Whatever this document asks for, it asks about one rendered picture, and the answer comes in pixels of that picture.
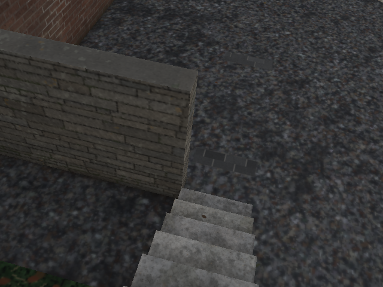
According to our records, stairs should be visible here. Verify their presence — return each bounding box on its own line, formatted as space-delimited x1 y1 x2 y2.
123 187 259 287

